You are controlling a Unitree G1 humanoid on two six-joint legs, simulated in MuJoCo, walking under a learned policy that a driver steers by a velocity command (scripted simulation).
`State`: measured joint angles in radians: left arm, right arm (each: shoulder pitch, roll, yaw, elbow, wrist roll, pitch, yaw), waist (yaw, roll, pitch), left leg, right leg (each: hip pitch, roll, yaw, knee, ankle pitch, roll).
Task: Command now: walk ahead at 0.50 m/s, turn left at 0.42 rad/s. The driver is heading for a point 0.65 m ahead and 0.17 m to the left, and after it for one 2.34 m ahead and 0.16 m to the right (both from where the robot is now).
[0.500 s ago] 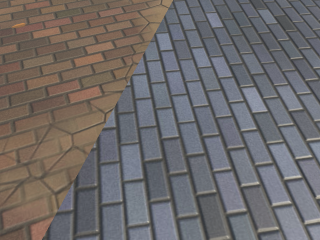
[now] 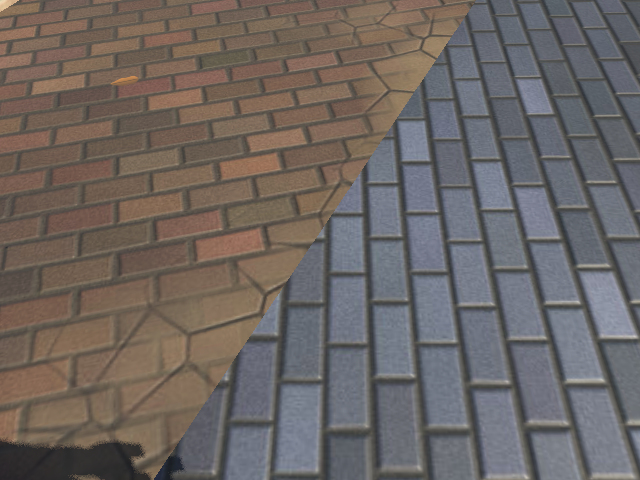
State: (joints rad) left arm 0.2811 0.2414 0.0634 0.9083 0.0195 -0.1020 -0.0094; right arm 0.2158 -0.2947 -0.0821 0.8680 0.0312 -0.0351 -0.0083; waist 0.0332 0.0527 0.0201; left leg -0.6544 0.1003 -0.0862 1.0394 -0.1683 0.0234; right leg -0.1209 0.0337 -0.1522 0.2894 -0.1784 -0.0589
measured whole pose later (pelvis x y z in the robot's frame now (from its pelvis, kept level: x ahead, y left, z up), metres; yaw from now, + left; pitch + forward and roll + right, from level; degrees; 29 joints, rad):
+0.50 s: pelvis +0.27 +0.08 -0.01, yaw +17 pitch +1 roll +0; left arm 0.13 0.27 0.04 0.80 0.05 -0.04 -0.01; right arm 0.30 -0.29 -0.08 0.82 -0.02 -0.02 0.01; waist -0.02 -0.03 0.08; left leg -0.26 -0.12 -0.02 0.42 -0.17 0.11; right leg -0.53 -0.10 0.02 1.12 -0.35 0.03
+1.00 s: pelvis +0.53 +0.09 +0.00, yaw +17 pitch +0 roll +1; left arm 0.28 0.26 0.04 0.86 0.00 -0.04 -0.01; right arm 0.20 -0.29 -0.04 0.79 -0.03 -0.02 0.00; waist 0.02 0.04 0.09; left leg -0.44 -0.01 -0.03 1.02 -0.37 -0.01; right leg -0.23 0.06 0.00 0.38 -0.14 -0.08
